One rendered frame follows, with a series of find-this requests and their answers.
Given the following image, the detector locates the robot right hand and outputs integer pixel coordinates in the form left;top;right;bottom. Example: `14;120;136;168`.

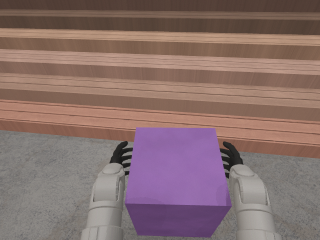
219;141;243;179

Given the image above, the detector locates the robot left hand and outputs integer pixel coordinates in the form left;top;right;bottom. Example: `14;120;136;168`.
109;141;133;176

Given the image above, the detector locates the carton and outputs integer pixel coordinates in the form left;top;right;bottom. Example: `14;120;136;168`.
125;127;232;238

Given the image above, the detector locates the right robot forearm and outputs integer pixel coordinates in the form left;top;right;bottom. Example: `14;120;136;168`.
229;164;283;240

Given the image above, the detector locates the left robot forearm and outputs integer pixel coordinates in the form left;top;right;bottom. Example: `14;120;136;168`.
80;163;126;240

